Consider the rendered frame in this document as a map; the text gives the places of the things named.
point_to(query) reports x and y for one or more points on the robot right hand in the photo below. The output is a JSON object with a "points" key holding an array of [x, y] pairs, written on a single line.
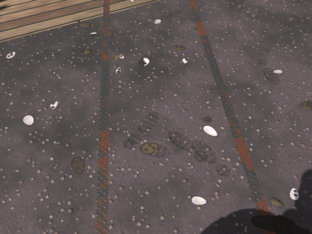
{"points": [[278, 224]]}

